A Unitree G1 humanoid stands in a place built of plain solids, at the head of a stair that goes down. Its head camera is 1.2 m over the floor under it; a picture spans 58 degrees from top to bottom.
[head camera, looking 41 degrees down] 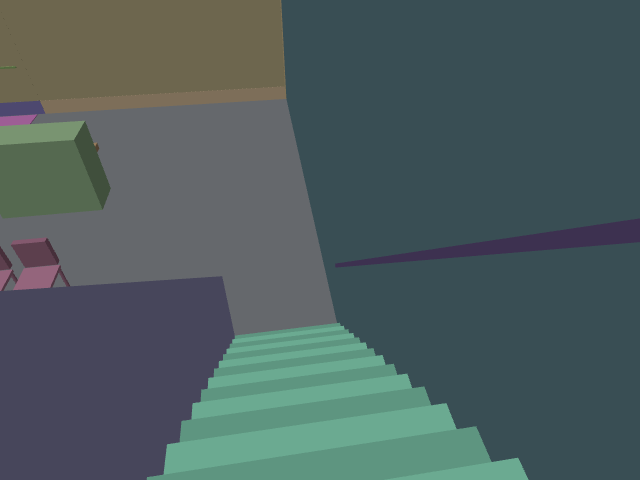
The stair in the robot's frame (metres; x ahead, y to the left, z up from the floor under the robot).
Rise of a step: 0.20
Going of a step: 0.20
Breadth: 1.20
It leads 9 degrees to the left of straight ahead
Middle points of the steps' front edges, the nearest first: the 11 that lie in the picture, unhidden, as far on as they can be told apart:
0.68 0.01 -0.40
0.88 0.04 -0.60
1.08 0.07 -0.80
1.28 0.10 -1.00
1.48 0.13 -1.20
1.67 0.16 -1.40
1.87 0.19 -1.60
2.07 0.22 -1.80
2.27 0.25 -2.00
2.46 0.27 -2.20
2.66 0.30 -2.40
